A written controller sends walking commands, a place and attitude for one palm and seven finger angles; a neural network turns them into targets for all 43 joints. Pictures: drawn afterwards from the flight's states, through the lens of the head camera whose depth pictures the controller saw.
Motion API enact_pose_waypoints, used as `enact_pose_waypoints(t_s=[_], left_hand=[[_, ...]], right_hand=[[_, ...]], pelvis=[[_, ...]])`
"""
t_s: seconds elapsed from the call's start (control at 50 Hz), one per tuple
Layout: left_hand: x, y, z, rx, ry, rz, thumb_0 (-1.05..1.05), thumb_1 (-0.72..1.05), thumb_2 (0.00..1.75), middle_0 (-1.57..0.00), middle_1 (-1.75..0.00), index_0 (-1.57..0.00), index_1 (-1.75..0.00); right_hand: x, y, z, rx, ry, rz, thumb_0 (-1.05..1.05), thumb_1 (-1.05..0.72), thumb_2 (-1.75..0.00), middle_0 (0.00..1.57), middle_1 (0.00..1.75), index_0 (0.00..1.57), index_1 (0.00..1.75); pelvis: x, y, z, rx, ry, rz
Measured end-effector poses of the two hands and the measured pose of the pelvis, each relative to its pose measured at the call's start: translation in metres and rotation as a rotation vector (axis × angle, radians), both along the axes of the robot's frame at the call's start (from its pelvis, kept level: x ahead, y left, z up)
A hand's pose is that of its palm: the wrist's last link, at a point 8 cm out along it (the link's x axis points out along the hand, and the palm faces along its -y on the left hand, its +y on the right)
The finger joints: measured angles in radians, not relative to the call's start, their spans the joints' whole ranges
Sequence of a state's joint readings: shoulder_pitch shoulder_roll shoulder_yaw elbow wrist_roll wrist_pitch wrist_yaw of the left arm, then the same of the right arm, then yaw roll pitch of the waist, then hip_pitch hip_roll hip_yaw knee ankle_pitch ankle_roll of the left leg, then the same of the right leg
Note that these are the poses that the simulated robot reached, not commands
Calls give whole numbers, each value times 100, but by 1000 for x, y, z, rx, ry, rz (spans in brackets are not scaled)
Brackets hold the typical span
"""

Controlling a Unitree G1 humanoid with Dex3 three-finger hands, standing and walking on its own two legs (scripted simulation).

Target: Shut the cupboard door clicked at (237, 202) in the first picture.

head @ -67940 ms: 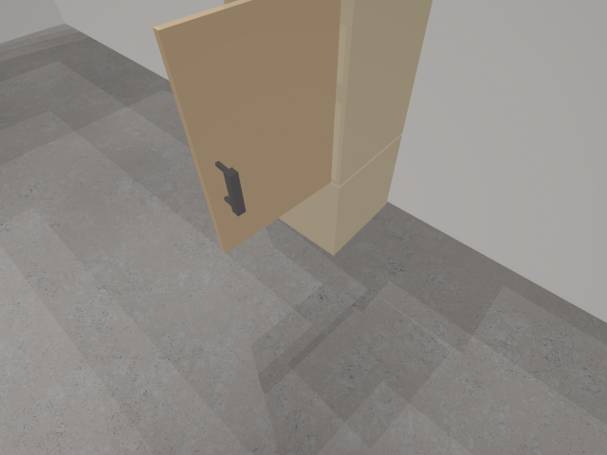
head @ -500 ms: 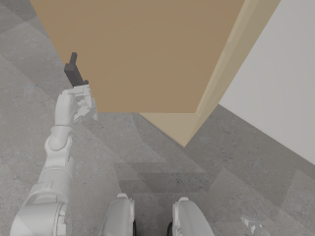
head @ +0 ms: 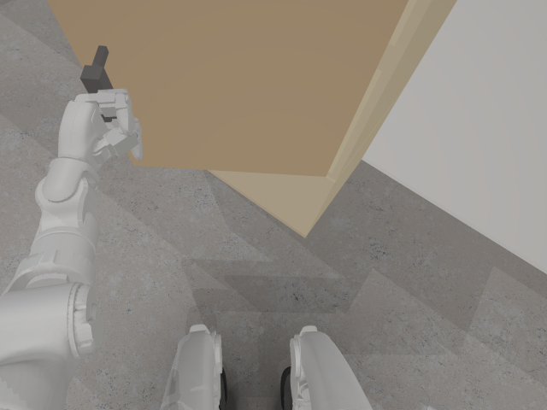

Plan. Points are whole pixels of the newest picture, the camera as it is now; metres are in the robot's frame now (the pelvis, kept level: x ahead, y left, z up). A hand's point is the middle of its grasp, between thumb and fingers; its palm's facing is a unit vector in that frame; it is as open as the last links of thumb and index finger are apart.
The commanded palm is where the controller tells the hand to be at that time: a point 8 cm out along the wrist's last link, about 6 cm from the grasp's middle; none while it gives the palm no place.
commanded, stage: push the door shut along its arc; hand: left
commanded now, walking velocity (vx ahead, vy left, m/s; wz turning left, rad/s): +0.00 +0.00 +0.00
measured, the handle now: (112, 95) +0.56 +0.22 +0.05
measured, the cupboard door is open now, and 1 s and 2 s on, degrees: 35 27 19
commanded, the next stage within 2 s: pull the fist back off the door in 1.12 s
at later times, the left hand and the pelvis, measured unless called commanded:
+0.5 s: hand (176, 100) +0.54 +0.12 +0.06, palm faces -0.27 -0.96 -0.04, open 3.1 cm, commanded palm +0.55 +0.16 +0.05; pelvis +0.00 +0.01 -0.01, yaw -1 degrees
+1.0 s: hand (186, 83) +0.58 +0.11 +0.06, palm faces -0.34 -0.94 -0.05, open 2.8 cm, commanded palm +0.60 +0.13 +0.05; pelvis -0.01 -0.01 -0.03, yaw -2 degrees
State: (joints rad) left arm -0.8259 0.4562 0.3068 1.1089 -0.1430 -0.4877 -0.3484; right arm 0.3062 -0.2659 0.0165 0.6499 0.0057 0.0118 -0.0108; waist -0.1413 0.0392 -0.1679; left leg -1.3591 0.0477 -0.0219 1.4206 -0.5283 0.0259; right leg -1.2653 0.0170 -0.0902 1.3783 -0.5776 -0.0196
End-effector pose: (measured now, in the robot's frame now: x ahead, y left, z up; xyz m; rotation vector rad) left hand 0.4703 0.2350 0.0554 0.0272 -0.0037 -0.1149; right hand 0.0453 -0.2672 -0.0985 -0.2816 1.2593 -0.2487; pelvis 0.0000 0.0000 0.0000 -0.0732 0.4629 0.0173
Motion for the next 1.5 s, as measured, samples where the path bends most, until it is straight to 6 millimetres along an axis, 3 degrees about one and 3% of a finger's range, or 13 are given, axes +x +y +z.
enact_pose_waypoints(t_s=[0.28,0.6,0.78,1.14,1.26,1.38,1.5], left_hand=[[35,-13,-3,0,16,-76,2,90,90,-131,-150,-130,-150],[85,-67,11,4,21,-163,2,90,90,-130,-150,-130,-150],[98,-65,7,43,33,-182,-3,86,90,-130,-150,-130,-150],[114,-69,10,28,54,-253,1,89,95,-130,-150,-130,-150],[122,-75,9,2,46,-236,2,92,97,-130,-150,-130,-150],[126,-82,-4,-151,55,117,1,82,92,-130,-150,-130,-150],[124,-94,-7,66,-2,201,0,86,91,-130,-150,-130,-150]], right_hand=[[-33,9,2,-32,67,-27,1,-91,-89,21,30,20,30],[-59,15,-2,0,107,-100,0,-91,-89,21,30,21,30],[-72,10,-14,24,164,-130,0,-91,-89,21,30,20,30],[-69,-12,-13,-97,116,-97,0,-91,-89,21,30,20,30],[-81,-1,-16,-106,128,-99,0,-91,-89,21,30,20,30],[-99,25,-19,-21,185,-68,0,-91,-89,20,30,20,30],[-119,51,-20,100,246,-125,0,-91,-89,21,30,20,30]], pelvis=[[-7,12,-9,-24,40,2],[0,6,-13,-19,76,-23],[1,-4,-21,-6,94,-39],[-11,-8,-38,-36,120,-28],[-15,-2,-44,-46,133,-31],[-17,3,-45,-46,150,-36],[-12,4,-38,-33,157,-39]])
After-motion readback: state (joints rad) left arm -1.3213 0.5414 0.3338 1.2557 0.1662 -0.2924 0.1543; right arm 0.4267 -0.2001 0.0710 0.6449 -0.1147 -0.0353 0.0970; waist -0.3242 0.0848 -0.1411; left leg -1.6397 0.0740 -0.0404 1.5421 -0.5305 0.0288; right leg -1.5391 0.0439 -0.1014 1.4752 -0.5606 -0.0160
